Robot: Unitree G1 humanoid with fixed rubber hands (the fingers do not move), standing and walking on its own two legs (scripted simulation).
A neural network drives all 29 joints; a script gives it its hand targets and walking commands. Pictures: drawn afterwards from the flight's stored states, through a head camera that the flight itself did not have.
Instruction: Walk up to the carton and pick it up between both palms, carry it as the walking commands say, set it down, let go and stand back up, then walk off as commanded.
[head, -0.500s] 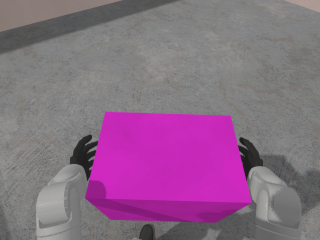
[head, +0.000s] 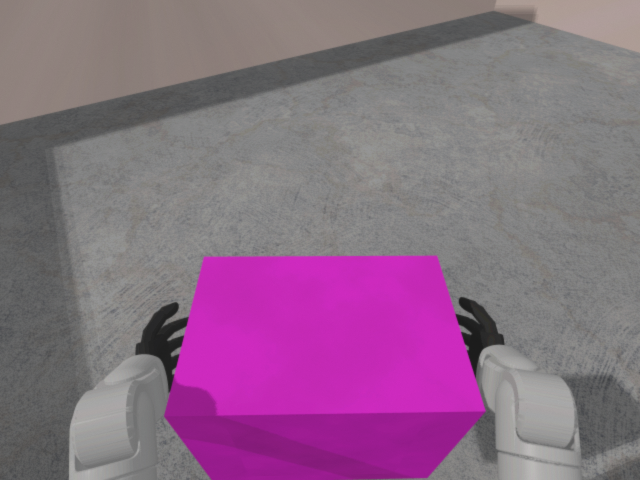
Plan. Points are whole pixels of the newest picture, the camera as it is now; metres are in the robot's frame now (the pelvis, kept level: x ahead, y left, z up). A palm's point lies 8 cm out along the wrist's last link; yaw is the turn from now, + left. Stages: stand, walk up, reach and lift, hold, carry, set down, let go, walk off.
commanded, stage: carry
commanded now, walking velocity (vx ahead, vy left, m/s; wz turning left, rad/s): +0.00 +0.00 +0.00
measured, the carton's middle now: (321, 373) +0.26 +0.00 +0.00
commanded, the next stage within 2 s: none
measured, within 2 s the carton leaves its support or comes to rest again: neither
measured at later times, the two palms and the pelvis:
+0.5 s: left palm (141, 381) +0.21 +0.19 +0.08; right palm (497, 386) +0.21 -0.18 +0.07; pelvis -0.04 +0.02 +0.00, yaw -1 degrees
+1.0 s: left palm (142, 358) +0.24 +0.20 +0.08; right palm (478, 356) +0.24 -0.18 +0.07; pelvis -0.01 +0.02 -0.01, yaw -1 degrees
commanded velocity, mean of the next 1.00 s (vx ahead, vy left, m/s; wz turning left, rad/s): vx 0.00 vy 0.00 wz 0.00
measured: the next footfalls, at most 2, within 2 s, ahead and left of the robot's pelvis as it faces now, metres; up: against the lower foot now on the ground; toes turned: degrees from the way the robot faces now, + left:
left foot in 1.88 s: +0.02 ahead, +0.07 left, +0.00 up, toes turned -23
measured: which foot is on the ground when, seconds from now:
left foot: down 0.00-1.00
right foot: down 0.00-1.00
